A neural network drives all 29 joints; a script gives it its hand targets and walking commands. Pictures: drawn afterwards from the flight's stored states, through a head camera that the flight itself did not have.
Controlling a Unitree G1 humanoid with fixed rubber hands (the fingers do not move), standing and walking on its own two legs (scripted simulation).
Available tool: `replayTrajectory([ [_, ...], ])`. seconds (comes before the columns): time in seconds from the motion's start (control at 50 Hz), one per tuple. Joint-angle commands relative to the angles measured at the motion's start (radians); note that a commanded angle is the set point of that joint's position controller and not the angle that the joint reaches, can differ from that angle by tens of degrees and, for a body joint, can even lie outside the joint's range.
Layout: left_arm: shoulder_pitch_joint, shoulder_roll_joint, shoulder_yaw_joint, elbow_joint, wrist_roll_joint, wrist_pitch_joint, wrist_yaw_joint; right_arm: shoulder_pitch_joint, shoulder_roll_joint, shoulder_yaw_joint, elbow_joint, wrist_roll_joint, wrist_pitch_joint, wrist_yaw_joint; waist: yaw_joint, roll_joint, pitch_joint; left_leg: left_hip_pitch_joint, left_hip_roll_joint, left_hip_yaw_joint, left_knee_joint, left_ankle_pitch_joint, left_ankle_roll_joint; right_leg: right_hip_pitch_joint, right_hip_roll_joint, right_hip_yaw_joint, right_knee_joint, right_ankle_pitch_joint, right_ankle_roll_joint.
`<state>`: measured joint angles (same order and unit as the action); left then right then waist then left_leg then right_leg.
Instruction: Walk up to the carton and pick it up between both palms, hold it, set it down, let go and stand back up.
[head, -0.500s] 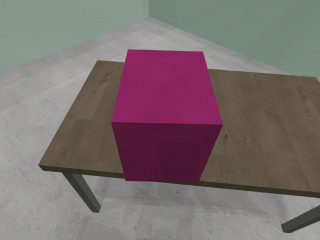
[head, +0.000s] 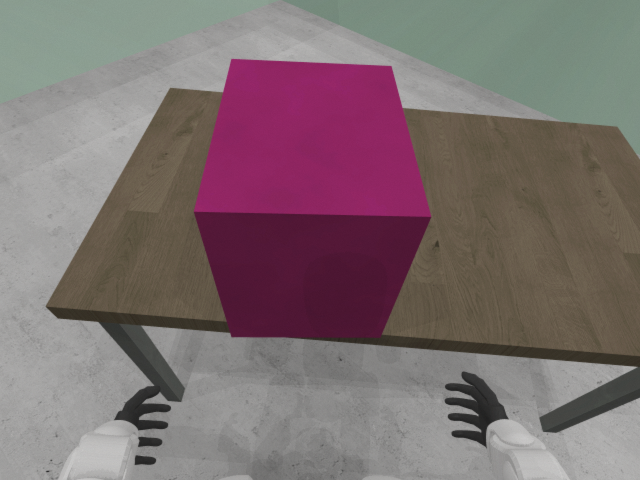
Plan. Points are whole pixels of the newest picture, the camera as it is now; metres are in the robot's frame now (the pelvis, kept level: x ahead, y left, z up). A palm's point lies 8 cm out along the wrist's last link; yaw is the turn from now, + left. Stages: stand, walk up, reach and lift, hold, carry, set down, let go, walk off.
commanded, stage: reach and lift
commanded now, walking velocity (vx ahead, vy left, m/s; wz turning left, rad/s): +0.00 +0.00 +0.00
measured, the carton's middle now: (309, 205) +0.49 +0.00 +0.03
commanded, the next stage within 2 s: none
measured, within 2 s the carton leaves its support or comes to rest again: neither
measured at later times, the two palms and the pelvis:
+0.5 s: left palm (116, 447) +0.18 +0.24 -0.07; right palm (501, 455) +0.15 -0.23 -0.07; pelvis +0.02 +0.00 +0.02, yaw -1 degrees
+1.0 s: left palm (115, 438) +0.18 +0.24 -0.05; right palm (494, 437) +0.17 -0.22 -0.04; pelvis +0.02 +0.01 +0.02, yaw -1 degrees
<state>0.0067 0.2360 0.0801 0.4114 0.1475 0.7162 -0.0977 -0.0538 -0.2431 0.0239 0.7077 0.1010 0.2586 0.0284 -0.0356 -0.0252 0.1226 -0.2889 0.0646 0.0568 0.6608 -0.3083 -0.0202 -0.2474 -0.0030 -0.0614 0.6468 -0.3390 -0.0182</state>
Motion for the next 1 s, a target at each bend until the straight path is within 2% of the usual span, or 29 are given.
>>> replayTrajectory([
  [0.0, 0.081, 0.132, 0.063, -0.081, 0.016, -0.066, 0.004, 0.072, -0.105, -0.037, -0.118, -0.019, -0.034, 0.001, 0.014, 0.021, -0.08, 0.14, -0.071, 0.057, -0.112, 0.151, -0.033, -0.09, 0.009, -0.023, -0.206, 0.14, -0.007],
  [0.06, 0.033, 0.144, 0.07, -0.084, -0.012, -0.185, 0.018, 0.085, -0.061, -0.053, -0.146, -0.049, -0.127, 0.015, 0.011, 0.016, -0.146, 0.141, -0.061, 0.054, -0.085, 0.177, -0.027, -0.119, -0.009, -0.004, -0.205, 0.182, 0.003],
  [0.14, -0.035, 0.174, 0.074, -0.064, -0.063, -0.296, 0.033, 0.075, -0.014, -0.071, -0.136, -0.079, -0.24, 0.0, 0.012, 0.012, -0.258, 0.083, -0.044, 0.054, -0.028, 0.169, -0.015, -0.108, -0.027, 0.023, -0.13, 0.27, 0.018],
  [0.24, 0.07, 0.162, 0.052, -0.055, -0.114, -0.364, 0.039, 0.146, -0.042, -0.08, -0.085, -0.057, -0.357, -0.027, 0.015, 0.031, -0.313, 0.194, -0.057, 0.036, -0.028, 0.299, -0.021, -0.082, 0.002, -0.006, -0.131, 0.369, 0.017],
  [0.26, 0.095, 0.163, 0.041, -0.052, -0.136, -0.386, 0.038, 0.171, -0.046, -0.064, -0.119, -0.067, -0.373, -0.033, 0.01, 0.018, -0.322, 0.244, -0.055, 0.026, -0.067, 0.288, -0.025, -0.061, -0.001, -0.001, -0.167, 0.366, 0.021],
  [0.32, 0.15, 0.147, 0.036, -0.015, -0.135, -0.428, 0.055, 0.207, -0.057, -0.078, -0.083, -0.078, -0.396, -0.04, 0.012, 0.044, -0.237, 0.284, -0.064, 0.017, -0.145, 0.339, -0.03, -0.018, 0.022, -0.012, -0.226, 0.352, 0.018],
  [0.38, 0.154, 0.127, 0.031, 0.027, -0.133, -0.473, 0.059, 0.211, -0.05, -0.074, -0.06, -0.08, -0.422, -0.032, 0.017, 0.042, -0.188, 0.313, -0.068, 0.004, -0.185, 0.374, -0.029, -0.015, 0.027, -0.007, -0.276, 0.332, 0.009],
  [0.48, 0.105, 0.124, 0.035, 0.058, -0.15, -0.568, 0.062, 0.205, -0.021, -0.065, -0.085, -0.069, -0.45, -0.025, 0.028, 0.013, -0.152, 0.316, -0.071, 0.006, -0.234, 0.313, -0.009, -0.018, 0.016, 0.02, -0.331, 0.26, 0.012],
  [0.56, 0.087, 0.111, 0.024, 0.065, -0.157, -0.623, 0.067, 0.212, -0.008, -0.068, -0.083, -0.058, -0.459, -0.02, 0.032, 0.035, -0.118, 0.31, -0.064, 0.007, -0.269, 0.25, -0.004, -0.022, 0.012, 0.031, -0.357, 0.16, 0.002],
  [0.62, 0.102, 0.097, 0.008, 0.067, -0.169, -0.653, 0.075, 0.215, -0.015, -0.075, -0.09, -0.049, -0.466, -0.016, 0.032, 0.053, -0.12, 0.321, -0.057, 0.002, -0.289, 0.241, -0.007, -0.019, 0.012, 0.031, -0.369, 0.131, -0.005],
  [0.82, 0.121, 0.081, -0.021, 0.062, -0.212, -0.768, 0.096, 0.199, -0.028, -0.099, -0.099, -0.03, -0.52, -0.005, 0.036, 0.036, -0.119, 0.314, -0.052, -0.012, -0.311, 0.25, -0.013, -0.003, 0.017, 0.036, -0.382, 0.116, -0.018],
  [0.88, 0.122, 0.086, -0.028, 0.074, -0.227, -0.805, 0.098, 0.196, -0.02, -0.088, -0.111, -0.017, -0.538, -0.003, 0.047, 0.028, -0.121, 0.304, -0.056, -0.011, -0.309, 0.25, -0.01, 0.001, 0.012, 0.046, -0.38, 0.115, -0.019],
  [0.98, 0.128, 0.08, -0.046, 0.083, -0.246, -0.87, 0.1, 0.195, -0.022, -0.084, -0.091, 0.004, -0.576, -0.004, 0.04, 0.031, -0.13, 0.306, -0.055, -0.019, -0.301, 0.265, -0.017, 0.006, 0.012, 0.05, -0.372, 0.123, -0.023],
])
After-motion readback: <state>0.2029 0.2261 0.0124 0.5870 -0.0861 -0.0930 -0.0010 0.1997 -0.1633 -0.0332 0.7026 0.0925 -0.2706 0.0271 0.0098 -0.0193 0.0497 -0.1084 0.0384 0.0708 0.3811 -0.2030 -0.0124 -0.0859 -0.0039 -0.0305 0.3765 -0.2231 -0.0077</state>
